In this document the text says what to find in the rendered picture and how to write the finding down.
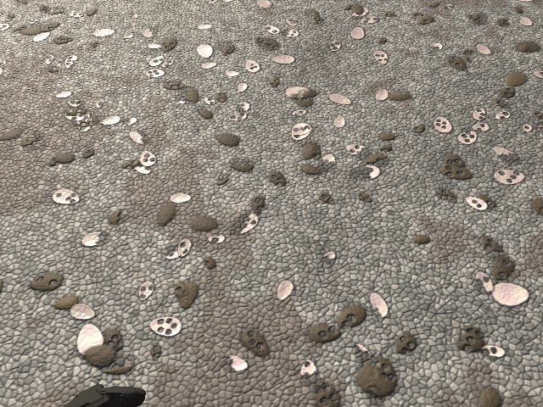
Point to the robot left hand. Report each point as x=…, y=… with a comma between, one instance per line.
x=100, y=396

